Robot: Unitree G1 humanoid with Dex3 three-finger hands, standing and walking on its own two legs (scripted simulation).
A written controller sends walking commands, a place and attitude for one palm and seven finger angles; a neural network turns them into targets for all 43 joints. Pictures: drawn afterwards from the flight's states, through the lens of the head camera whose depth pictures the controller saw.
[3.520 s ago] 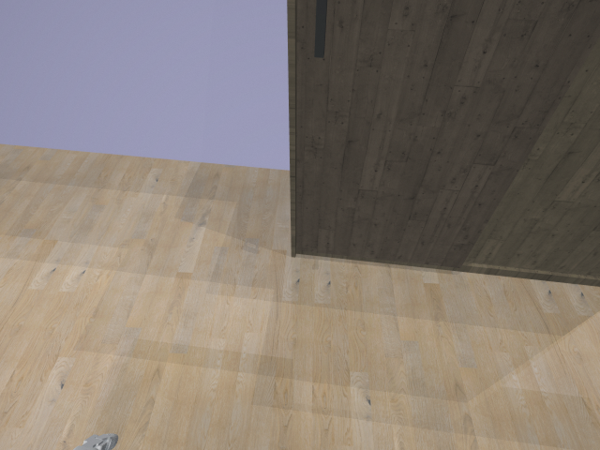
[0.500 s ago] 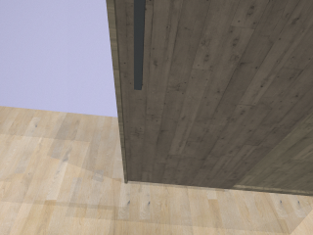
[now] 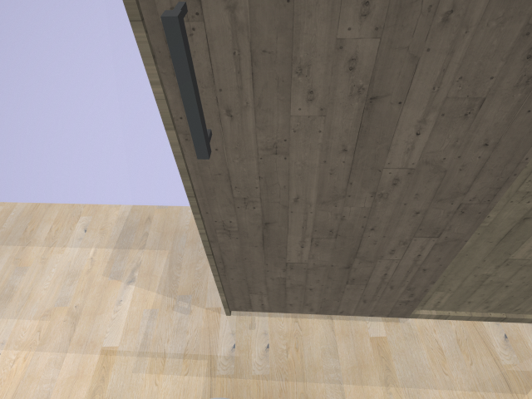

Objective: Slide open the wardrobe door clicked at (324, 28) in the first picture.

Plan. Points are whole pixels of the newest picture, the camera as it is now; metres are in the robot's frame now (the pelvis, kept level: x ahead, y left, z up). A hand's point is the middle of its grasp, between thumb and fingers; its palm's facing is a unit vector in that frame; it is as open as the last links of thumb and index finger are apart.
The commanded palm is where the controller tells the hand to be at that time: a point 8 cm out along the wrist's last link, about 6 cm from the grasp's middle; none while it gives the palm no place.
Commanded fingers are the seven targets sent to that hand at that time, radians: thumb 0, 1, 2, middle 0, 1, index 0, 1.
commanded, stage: come to a stop and stand still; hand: left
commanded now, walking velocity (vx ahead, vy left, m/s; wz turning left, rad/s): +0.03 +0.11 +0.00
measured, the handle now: (193, 89) +0.50 +0.14 +0.22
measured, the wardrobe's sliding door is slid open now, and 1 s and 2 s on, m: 0.00 0.00 0.00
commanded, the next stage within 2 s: look again from close up in 1.42 s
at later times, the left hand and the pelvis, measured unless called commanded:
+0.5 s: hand out of the picture -0.03 +0.23 -0.17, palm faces +0.03 -0.98 -0.19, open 7.4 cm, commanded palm none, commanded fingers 0.00 0.90 0.90 -0.20 -0.30 -0.20 -0.30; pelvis -0.02 +0.05 +0.01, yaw +0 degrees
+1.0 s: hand out of the picture -0.05 +0.23 -0.17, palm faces +0.03 -0.98 -0.21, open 7.4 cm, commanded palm none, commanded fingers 0.00 0.90 0.90 -0.20 -0.30 -0.20 -0.30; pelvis -0.05 +0.05 +0.00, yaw +1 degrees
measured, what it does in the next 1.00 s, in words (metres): steps on the spot: left foot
